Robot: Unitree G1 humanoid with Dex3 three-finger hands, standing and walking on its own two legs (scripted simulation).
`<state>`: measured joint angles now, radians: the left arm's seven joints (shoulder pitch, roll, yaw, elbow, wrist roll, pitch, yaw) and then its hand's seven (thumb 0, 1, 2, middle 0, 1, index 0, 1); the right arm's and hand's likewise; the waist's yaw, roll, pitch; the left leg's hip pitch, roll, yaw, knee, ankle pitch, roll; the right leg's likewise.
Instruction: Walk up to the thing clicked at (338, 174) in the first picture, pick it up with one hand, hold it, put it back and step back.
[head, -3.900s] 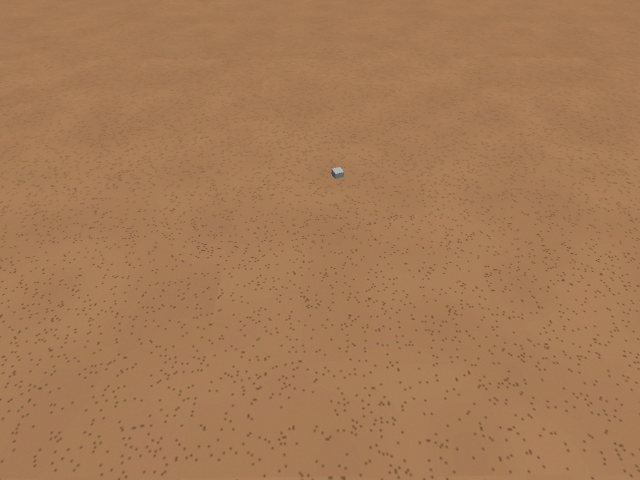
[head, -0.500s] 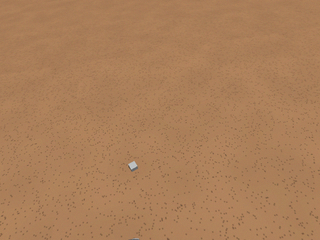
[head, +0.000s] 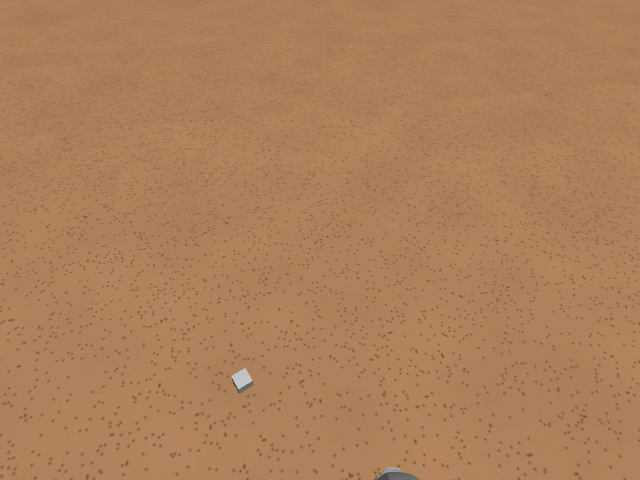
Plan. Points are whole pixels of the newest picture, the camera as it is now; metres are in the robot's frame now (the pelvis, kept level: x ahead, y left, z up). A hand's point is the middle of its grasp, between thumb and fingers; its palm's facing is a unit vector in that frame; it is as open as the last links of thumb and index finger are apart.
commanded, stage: walk up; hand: left
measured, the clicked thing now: (242, 380) +0.56 +0.23 -0.76
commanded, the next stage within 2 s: none
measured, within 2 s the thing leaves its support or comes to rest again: neither
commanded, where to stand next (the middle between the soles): +0.22 +0.00 m, yaw +1 degrees
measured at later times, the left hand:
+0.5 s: hand (130, 464) +0.20 +0.28 -0.16, palm faces +0.00 -0.92 -0.39, open 7.4 cm
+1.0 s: hand (148, 431) +0.24 +0.26 -0.15, palm faces +0.00 -0.94 -0.35, open 7.4 cm
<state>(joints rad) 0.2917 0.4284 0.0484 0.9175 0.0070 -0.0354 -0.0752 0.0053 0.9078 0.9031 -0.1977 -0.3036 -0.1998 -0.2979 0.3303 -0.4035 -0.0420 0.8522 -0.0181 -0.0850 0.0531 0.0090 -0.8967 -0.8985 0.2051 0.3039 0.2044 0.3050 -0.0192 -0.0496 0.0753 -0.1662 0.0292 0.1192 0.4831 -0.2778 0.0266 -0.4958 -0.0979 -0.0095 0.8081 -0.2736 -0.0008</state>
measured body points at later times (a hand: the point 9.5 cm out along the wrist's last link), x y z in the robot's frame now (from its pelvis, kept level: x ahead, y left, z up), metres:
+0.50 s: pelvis +0.15 +0.00 -0.02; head +0.18 +0.00 +0.43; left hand +0.20 +0.32 -0.13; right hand +0.24 -0.32 -0.13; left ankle +0.24 +0.12 -0.74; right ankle +0.15 -0.14 -0.74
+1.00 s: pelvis +0.18 +0.00 +0.00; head +0.19 +0.00 +0.45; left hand +0.24 +0.31 -0.13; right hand +0.31 -0.29 -0.12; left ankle +0.24 +0.12 -0.74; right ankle +0.16 -0.14 -0.74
